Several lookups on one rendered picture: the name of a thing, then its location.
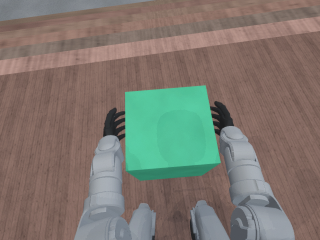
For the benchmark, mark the carton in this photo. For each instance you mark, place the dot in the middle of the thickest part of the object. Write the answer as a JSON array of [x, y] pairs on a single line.
[[169, 133]]

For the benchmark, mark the robot right hand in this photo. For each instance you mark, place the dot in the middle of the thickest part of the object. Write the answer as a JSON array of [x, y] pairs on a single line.
[[224, 117]]

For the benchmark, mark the right robot thigh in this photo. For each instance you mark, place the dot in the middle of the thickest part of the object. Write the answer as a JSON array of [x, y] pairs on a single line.
[[206, 224]]

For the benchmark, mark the left robot upper arm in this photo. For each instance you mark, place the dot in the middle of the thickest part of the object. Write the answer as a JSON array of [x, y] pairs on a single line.
[[110, 228]]

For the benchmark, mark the left robot forearm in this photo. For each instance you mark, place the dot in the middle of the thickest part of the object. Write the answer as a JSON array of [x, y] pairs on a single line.
[[105, 197]]

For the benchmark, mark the robot left hand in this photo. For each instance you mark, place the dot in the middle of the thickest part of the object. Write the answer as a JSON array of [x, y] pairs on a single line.
[[110, 124]]

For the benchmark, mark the robot right shin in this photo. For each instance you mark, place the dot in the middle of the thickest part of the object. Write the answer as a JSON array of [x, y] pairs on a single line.
[[199, 203]]

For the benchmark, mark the right robot forearm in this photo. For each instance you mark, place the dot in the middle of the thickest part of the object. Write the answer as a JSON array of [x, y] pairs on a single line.
[[247, 184]]

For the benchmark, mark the right robot upper arm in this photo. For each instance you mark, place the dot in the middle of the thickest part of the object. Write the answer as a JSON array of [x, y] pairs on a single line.
[[253, 222]]

